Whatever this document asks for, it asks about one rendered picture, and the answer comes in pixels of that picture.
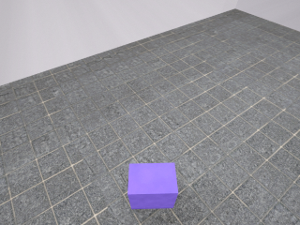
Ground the carton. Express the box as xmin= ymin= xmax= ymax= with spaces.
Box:
xmin=127 ymin=162 xmax=178 ymax=209

